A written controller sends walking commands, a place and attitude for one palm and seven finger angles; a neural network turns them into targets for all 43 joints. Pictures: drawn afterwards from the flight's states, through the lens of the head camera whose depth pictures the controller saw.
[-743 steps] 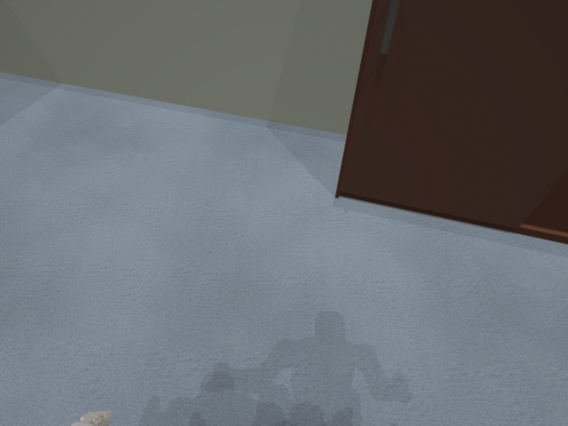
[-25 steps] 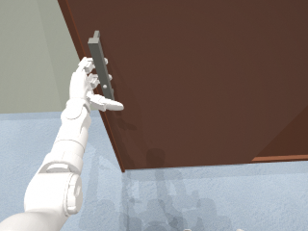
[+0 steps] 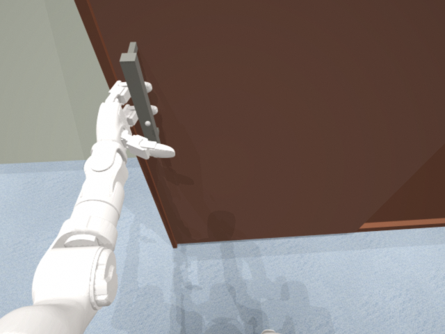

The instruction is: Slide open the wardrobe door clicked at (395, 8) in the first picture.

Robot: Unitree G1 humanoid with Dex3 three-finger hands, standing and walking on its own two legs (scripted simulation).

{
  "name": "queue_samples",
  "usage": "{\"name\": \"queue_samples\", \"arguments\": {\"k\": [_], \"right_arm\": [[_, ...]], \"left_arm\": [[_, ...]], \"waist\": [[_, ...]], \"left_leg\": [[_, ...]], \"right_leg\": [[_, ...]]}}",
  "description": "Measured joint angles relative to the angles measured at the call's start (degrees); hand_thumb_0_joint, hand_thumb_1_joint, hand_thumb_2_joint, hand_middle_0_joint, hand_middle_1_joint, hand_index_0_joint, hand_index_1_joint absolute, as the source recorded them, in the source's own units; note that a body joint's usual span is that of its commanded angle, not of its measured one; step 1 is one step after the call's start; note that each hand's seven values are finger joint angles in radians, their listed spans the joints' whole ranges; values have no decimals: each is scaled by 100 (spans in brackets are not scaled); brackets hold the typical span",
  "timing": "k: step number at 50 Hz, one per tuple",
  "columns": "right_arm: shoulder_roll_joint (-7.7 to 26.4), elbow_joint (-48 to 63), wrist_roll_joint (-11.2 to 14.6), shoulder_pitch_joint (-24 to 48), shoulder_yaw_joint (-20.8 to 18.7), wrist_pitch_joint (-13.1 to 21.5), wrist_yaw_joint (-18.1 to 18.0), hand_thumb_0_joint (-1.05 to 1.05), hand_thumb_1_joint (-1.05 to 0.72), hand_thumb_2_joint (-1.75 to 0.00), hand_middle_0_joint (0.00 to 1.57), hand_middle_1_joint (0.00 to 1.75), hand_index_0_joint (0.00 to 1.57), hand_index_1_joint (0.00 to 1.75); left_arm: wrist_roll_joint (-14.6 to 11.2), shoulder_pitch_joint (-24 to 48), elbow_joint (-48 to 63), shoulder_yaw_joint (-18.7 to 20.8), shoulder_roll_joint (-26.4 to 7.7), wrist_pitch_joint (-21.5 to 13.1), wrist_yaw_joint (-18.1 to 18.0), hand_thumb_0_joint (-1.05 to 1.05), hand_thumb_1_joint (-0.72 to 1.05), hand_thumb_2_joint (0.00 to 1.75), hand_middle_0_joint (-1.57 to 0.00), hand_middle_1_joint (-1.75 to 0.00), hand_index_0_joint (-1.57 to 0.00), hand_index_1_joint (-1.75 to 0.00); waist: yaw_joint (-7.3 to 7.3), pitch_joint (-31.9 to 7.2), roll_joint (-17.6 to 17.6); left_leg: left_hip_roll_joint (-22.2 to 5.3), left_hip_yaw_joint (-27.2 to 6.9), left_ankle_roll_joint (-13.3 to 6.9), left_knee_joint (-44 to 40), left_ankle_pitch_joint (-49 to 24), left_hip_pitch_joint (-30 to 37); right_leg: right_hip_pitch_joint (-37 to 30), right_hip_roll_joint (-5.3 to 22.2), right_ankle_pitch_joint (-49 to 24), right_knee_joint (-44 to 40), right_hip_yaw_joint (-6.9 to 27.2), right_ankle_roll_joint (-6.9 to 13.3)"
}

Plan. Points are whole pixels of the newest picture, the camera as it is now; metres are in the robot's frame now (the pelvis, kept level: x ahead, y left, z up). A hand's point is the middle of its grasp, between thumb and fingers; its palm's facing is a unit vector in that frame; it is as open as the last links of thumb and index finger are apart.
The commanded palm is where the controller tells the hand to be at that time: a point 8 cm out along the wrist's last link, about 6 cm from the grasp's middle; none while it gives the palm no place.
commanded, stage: slide the fingers in behind the handle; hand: left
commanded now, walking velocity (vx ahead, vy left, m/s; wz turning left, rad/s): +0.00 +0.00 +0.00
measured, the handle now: (145, 103) +0.52 +0.15 +0.12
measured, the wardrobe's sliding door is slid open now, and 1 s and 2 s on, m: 0.00 0.00 0.00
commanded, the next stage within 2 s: grip the handle and tug to test in 0.04 s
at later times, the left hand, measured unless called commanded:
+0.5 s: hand (153, 124) +0.46 +0.12 +0.12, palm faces +0.03 -1.00 +0.00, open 10.9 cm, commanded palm +0.43 +0.18 +0.12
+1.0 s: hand (150, 123) +0.46 +0.13 +0.12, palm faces +0.04 -1.00 +0.01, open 6.4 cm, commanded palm +0.42 +0.18 +0.12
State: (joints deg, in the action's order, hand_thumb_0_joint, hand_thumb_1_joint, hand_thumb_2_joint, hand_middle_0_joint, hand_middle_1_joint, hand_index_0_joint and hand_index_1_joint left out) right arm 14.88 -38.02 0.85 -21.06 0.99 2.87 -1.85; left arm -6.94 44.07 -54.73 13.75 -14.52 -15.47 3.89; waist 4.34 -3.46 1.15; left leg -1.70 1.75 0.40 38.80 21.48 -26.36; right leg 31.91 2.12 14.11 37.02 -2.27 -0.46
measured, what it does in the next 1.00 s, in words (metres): stands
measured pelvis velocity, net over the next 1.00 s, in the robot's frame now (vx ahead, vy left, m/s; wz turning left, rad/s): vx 0.00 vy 0.00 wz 0.00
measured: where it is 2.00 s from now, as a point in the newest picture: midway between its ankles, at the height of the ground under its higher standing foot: outside the picture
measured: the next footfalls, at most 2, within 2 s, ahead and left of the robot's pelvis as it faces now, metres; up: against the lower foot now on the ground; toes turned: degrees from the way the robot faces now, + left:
none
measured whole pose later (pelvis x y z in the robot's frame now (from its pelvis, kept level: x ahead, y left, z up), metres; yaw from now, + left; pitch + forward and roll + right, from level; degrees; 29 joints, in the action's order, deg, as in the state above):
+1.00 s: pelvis +0.00 +0.00 +0.00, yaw +0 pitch +9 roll +0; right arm 14.4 -37.7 0.6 -20.4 0.9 2.4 -1.5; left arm -6.5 42.5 -52.3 13.2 -12.9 -14.4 2.0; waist 4.1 -3.9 1.3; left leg -1.7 1.8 0.4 38.5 21.7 -25.6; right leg 31.2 2.1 14.4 36.9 -2.2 -0.5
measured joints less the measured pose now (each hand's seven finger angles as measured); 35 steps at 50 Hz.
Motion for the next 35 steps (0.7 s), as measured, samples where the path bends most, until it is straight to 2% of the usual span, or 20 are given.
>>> {"name": "queue_samples", "arguments": {"k": [10,15,23,35], "right_arm": [[-20,15,-24,68,-3,7,3,1,-90,-90,20,30,20,30],[-41,23,-18,68,7,-18,21,0,-90,-90,20,30,20,30],[-72,42,-33,102,22,-36,40,0,-90,-90,20,30,20,30],[-46,47,-15,88,9,-35,-6,0,-90,-90,20,30,20,30]], "left_arm": [[33,22,23,-3,38,-1,-60,-1,-50,30,-30,-120,-30,-120],[29,22,24,-63,88,45,-56,-1,-42,33,-30,-121,-31,-121],[73,-69,153,-77,217,79,-173,-1,-13,45,-34,-126,-34,-125],[28,-74,121,-2,28,63,-63,0,41,69,-39,-133,-39,-132]], "waist": [[8,5,-1],[-13,-29,10],[-25,-32,20],[-17,-7,12]], "left_leg": [[7,-10,-5,25,20,-24],[12,-12,-7,19,30,-10],[10,-1,-7,7,38,34],[-8,-7,3,-17,19,56]], "right_leg": [[19,7,20,20,-7,-6],[7,12,36,22,-7,-10],[-25,8,46,24,4,-11],[-55,-12,18,-17,-1,1]]}}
